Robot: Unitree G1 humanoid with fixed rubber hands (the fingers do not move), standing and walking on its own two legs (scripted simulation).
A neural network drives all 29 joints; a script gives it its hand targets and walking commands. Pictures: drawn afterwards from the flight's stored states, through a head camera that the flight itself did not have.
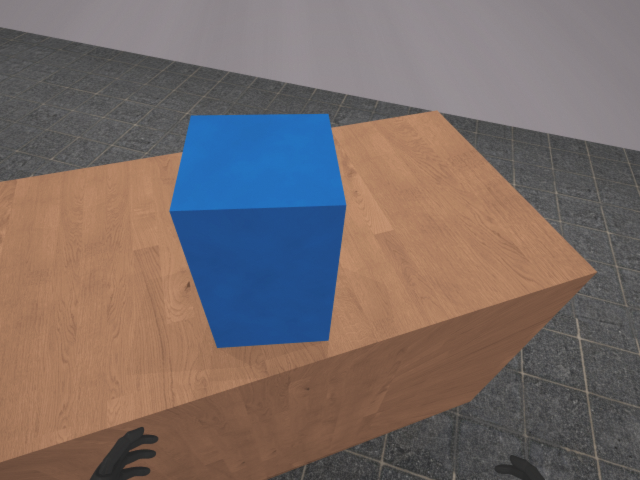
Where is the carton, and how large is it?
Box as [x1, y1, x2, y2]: [169, 114, 345, 347]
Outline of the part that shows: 328,114 192,115 190,117 169,211 217,347 328,340 345,211 345,201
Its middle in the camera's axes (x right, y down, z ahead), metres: -0.07 +0.00 +0.53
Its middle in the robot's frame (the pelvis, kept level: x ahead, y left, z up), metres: +0.40 +0.07 +0.07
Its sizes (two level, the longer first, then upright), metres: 0.167 0.163 0.287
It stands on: a pedestal, 0.69 m high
